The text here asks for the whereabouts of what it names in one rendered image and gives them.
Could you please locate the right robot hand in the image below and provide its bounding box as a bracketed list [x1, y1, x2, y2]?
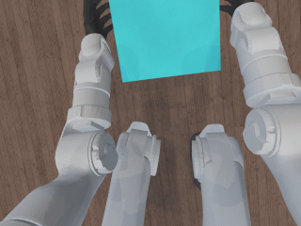
[219, 0, 255, 18]

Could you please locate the left robot upper arm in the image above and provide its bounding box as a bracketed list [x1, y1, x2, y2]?
[0, 130, 119, 226]

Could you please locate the carton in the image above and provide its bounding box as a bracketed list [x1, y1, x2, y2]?
[108, 0, 221, 83]

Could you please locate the robot left forearm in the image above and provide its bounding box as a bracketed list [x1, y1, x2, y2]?
[58, 33, 115, 143]

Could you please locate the left robot hand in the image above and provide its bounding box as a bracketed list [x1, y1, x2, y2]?
[83, 0, 114, 39]

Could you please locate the right robot upper arm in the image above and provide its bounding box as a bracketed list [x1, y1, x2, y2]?
[243, 103, 301, 226]

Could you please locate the left robot shin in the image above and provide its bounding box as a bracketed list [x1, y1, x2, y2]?
[116, 121, 152, 155]

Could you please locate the robot right forearm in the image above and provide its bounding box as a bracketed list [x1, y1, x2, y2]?
[230, 2, 301, 108]

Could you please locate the right robot foot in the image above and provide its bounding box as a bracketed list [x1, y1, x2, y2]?
[189, 132, 201, 190]

